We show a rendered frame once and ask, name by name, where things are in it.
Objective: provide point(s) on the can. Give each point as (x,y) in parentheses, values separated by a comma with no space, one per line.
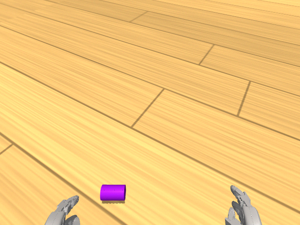
(113,193)

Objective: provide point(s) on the left robot hand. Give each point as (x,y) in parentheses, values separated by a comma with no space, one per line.
(58,217)

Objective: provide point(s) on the right robot hand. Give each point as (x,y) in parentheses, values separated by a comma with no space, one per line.
(248,215)

